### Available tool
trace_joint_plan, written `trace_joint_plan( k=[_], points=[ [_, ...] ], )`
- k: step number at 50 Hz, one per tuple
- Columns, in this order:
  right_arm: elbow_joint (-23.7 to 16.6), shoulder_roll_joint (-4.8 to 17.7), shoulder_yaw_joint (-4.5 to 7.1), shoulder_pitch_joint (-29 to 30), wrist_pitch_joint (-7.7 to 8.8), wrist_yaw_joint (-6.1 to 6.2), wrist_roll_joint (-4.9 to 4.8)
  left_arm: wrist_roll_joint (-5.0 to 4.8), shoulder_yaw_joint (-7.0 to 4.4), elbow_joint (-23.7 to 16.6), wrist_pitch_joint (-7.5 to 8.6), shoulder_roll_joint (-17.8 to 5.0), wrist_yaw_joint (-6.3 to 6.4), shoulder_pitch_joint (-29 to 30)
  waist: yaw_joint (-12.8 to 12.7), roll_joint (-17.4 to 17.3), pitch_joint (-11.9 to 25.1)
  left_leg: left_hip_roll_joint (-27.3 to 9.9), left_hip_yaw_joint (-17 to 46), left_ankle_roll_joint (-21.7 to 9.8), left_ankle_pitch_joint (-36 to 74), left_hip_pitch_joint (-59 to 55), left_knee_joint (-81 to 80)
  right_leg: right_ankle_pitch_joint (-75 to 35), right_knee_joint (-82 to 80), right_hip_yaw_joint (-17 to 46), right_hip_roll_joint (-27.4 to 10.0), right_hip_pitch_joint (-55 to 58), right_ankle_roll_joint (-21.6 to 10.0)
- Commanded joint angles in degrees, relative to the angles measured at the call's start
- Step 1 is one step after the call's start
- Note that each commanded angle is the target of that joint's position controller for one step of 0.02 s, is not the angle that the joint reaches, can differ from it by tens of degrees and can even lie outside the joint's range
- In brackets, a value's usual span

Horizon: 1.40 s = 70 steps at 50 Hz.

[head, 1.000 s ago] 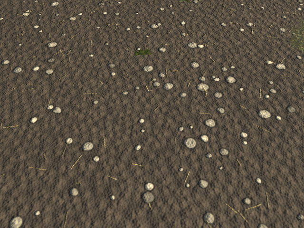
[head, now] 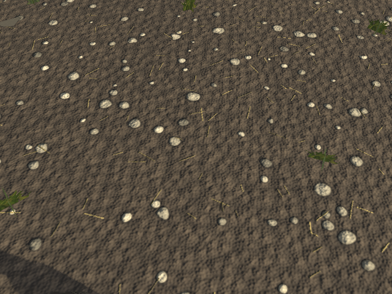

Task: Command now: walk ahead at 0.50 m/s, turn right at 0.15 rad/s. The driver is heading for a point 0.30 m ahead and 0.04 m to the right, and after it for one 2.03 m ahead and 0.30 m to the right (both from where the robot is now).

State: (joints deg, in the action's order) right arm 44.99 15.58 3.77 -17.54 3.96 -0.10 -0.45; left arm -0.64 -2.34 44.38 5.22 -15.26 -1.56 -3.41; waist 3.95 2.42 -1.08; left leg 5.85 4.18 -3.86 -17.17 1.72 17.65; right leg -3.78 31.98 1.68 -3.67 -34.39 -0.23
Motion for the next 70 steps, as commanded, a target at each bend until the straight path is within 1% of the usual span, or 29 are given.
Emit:
trace_joint_plan(
  k=[1,4,5,6,7,8,10,14,20,26,28,30,31,32,33,34,36,39,44,50,52,54,55,56,57,58,61,65,70],
  points=[
    [-0.49,9.76,2.66,-2.87,-0.01,0.60,0.00,-0.37,-1.16,-6.00,1.12,-5.94,-1.02,6.63,0.50,-6.79,-1.97,-19.71,6.72,-7.26,23.60,-4.77,-1.42,6.50,-0.99,0.14,-0.02,-3.42,-3.07],
    [-1.31,9.78,2.47,0.54,-0.88,1.18,0.18,-0.05,-3.19,-2.14,0.83,-9.36,-1.05,-7.24,-6.94,-5.92,6.92,-15.46,0.09,-3.90,48.42,-3.37,14.61,7.45,-3.42,-4.07,5.35,17.25,-6.78],
    [-2.67,8.23,1.62,0.37,-0.90,1.58,1.02,0.17,-4.29,-0.66,0.61,-12.78,-0.76,-16.03,-10.09,-0.90,13.41,-12.61,-2.83,-1.61,38.10,6.29,30.04,4.63,-3.06,6.52,-1.71,32.34,-10.17],
    [-4.06,3.59,0.20,-5.56,0.37,0.96,1.34,0.02,-5.38,-0.16,0.37,-17.24,-0.91,-19.73,-7.20,13.38,18.07,-1.78,-4.70,3.73,1.12,30.63,50.63,14.14,-8.44,34.38,-13.38,51.66,-20.42],
    [-3.64,6.04,0.21,-3.61,1.77,0.38,0.49,-1.12,-4.20,0.00,0.08,-12.39,-1.03,-20.38,-9.20,11.07,19.37,-2.27,2.51,3.46,-13.30,39.73,56.63,25.51,-14.65,43.88,-14.64,55.72,-20.68],
    [-5.23,8.54,0.75,1.60,2.88,-0.24,-1.01,-0.79,-3.51,-1.14,-0.12,-10.10,-0.67,-16.97,-9.68,6.87,11.51,-5.24,3.31,2.76,-9.16,44.12,57.59,26.50,-15.72,37.33,-13.38,49.97,-18.21],
    [-6.47,8.04,0.76,7.18,3.75,0.03,0.42,0.14,-2.94,-2.76,-0.51,-8.44,-0.28,-11.94,-7.33,-2.18,3.94,-8.99,1.73,2.75,-2.52,41.20,49.79,16.29,-17.16,27.29,-9.33,36.06,-15.93],
    [-7.06,6.37,1.01,5.90,2.30,0.61,1.51,0.01,-2.81,-3.78,-0.57,-8.40,0.61,-11.24,-3.96,0.85,3.18,-10.22,0.44,5.29,1.27,35.06,39.35,2.68,-19.74,20.33,-5.59,27.13,-15.95],
    [-10.02,3.57,0.04,17.10,2.35,0.44,1.08,-0.80,-3.56,-2.32,-1.60,-9.99,2.37,-16.28,-7.46,1.89,1.09,-6.73,-0.43,7.48,20.43,30.41,18.11,2.31,-19.15,14.91,-0.78,21.57,-12.04],
    [-11.64,4.65,0.09,23.09,3.78,-1.33,0.32,-0.61,-3.21,-0.10,-2.63,-8.59,2.90,-21.47,-9.54,2.74,0.09,-5.71,-0.03,5.12,20.06,29.04,9.30,3.03,-13.75,20.00,-4.63,30.81,-11.16],
    [-11.29,5.85,0.53,20.88,4.12,-1.29,0.26,-0.38,-3.54,0.01,-3.00,-9.30,2.95,-20.96,-7.97,4.24,0.28,-5.28,-1.05,3.12,15.13,25.98,7.70,-4.07,-10.87,20.99,-5.75,33.39,-10.55],
    [-8.65,8.85,2.01,9.00,4.53,-0.68,1.07,-0.08,-2.92,-1.17,-2.96,-7.87,2.55,-18.35,-1.66,3.60,8.64,-7.62,0.02,-1.67,17.48,6.86,7.16,-15.94,2.05,17.61,-1.71,30.16,-8.20],
    [-7.49,12.37,2.90,-0.66,4.39,-0.38,1.55,1.12,-1.99,-2.38,-2.60,-5.73,2.48,-19.06,1.50,-3.15,16.98,-16.90,10.65,-6.31,20.03,-10.05,10.04,-2.76,17.64,13.65,2.74,19.80,-6.14],
    [-4.39,14.27,3.71,-5.56,3.51,-0.94,0.85,-0.52,-0.91,-1.76,-1.96,-2.42,2.27,-27.29,-1.03,-20.90,21.89,-27.69,34.13,-15.00,8.20,-25.16,5.12,33.92,34.41,8.31,10.39,0.13,-2.28],
    [-4.53,9.25,2.49,-5.28,3.24,-1.18,-0.73,-1.12,-1.58,-1.23,-1.55,-7.42,2.25,-24.58,0.46,-14.25,16.32,-27.49,38.06,-13.28,-4.56,-21.96,1.32,36.55,40.01,10.42,6.73,-7.17,-2.29],
    [-4.89,6.99,1.77,-1.59,2.93,-1.02,-0.69,-1.25,-2.23,-2.55,-1.37,-9.53,2.08,-17.62,1.03,-8.77,7.77,-25.22,30.43,-11.02,-4.53,-14.15,-0.32,31.31,40.78,9.13,4.67,-9.49,-2.11],
    [-5.13,5.72,0.96,3.27,2.38,-1.13,0.42,0.11,-2.26,-4.11,-0.93,-8.20,1.90,-11.90,-1.44,-3.59,0.60,-20.88,20.83,-9.72,6.65,-1.85,-3.53,24.35,35.53,5.31,0.71,-7.60,-1.34],
    [-4.21,5.07,0.51,3.87,2.59,-1.27,0.54,0.06,-1.86,-4.03,-1.15,-5.23,1.51,-13.51,-3.97,-7.76,1.55,-17.76,13.87,-9.61,15.39,4.07,-6.52,22.11,29.17,3.21,-1.67,-2.58,-0.33],
    [-2.14,8.85,1.40,1.76,2.03,-0.53,-0.24,0.64,-0.53,-6.74,-0.86,-2.82,1.12,-4.59,-1.95,-6.48,0.10,-15.97,5.68,-9.02,20.64,7.28,-9.44,8.57,11.78,0.65,-2.10,-1.10,1.07],
    [1.32,10.07,1.44,-4.72,0.65,-0.19,-1.36,-0.10,-0.71,-10.03,0.20,-4.20,-0.05,4.76,0.33,-6.42,-1.58,-17.38,6.57,-7.03,18.93,4.58,-5.89,2.54,-1.00,0.61,1.14,4.42,0.43],
    [1.68,11.14,1.80,-4.66,-0.03,0.19,-1.33,-0.11,-1.33,-9.97,0.70,-5.80,-0.26,3.36,-1.49,-7.10,-0.98,-18.61,8.63,-5.86,19.53,2.67,-2.90,5.88,-3.62,0.88,1.75,8.10,-0.53],
    [1.58,10.23,1.35,-3.98,-0.36,0.39,-1.03,0.29,-3.05,-7.27,0.97,-8.94,0.32,-6.38,-6.90,-6.46,4.54,-15.04,6.48,-3.38,27.41,5.28,7.78,6.99,-6.45,-0.43,2.46,23.78,-2.91],
    [0.02,7.04,0.08,-2.99,-0.14,0.31,0.03,1.31,-4.22,-6.04,0.99,-12.68,0.97,-16.03,-11.30,-2.60,12.67,-11.41,3.91,-1.07,19.21,14.01,23.04,5.63,-4.02,7.16,-6.11,39.34,-6.41],
    [-1.03,0.94,-1.74,-10.53,0.81,0.36,-0.22,1.73,-5.33,-4.85,0.06,-17.41,1.17,-20.77,-9.31,12.55,21.36,-3.71,-2.16,2.87,-9.41,34.14,43.22,11.98,-6.93,29.14,-20.44,58.32,-14.39],
    [-0.11,5.51,-0.70,-9.94,1.30,0.31,-1.58,1.14,-4.38,-4.34,-0.39,-12.82,1.03,-22.12,-10.71,11.79,22.02,-5.30,3.08,3.20,-16.55,40.62,52.17,23.04,-12.17,38.17,-20.85,56.46,-15.85],
    [-1.14,9.20,0.51,-5.05,1.23,0.30,-2.34,0.70,-3.36,-4.47,-0.37,-9.75,1.10,-18.66,-10.63,7.35,12.96,-7.84,3.20,2.99,-12.10,44.09,54.85,25.39,-13.71,30.07,-18.78,49.47,-13.36],
    [-1.88,7.26,0.99,-0.93,-0.30,0.53,-1.17,1.33,-1.86,-4.29,0.24,-5.01,0.74,-9.29,-5.62,4.88,2.61,-12.78,1.79,3.33,-1.90,38.21,49.59,15.65,-19.77,13.94,-12.49,30.87,-10.33],
    [-3.06,4.11,0.76,0.16,-2.32,0.41,-0.98,1.42,-2.80,-2.38,1.60,-6.27,0.93,-7.55,-3.36,2.37,0.01,-13.81,2.03,4.27,4.59,36.98,45.37,5.90,-24.45,4.37,-12.29,25.64,-11.16],
    [-5.42,3.02,0.19,7.45,-1.97,-1.15,-0.84,1.25,-3.61,-0.24,1.15,-8.70,1.79,-9.12,-5.27,0.53,-1.82,-13.12,-0.46,3.98,18.21,36.31,29.92,1.24,-25.39,-5.83,-10.64,27.66,-9.75]
  ],
)
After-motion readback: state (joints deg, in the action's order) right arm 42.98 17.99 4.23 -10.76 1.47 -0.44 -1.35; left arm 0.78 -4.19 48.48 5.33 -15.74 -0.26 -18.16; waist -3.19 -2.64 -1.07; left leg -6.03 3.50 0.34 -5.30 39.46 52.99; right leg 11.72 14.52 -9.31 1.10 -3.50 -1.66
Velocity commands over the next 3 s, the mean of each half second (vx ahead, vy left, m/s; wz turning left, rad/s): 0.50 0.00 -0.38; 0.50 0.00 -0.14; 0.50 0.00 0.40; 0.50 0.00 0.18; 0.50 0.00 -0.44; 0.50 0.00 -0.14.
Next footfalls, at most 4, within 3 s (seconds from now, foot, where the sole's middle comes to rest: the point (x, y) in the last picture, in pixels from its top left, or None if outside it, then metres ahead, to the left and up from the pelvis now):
0.10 right None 0.23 -0.13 -0.78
0.60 left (190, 276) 0.54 0.00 -0.78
1.10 right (273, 224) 0.72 -0.32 -0.78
1.62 left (204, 163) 1.02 -0.09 -0.78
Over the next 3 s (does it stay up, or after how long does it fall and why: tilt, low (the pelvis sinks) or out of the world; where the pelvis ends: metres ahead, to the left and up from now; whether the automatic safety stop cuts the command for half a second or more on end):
stays up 1.64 -0.25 0.01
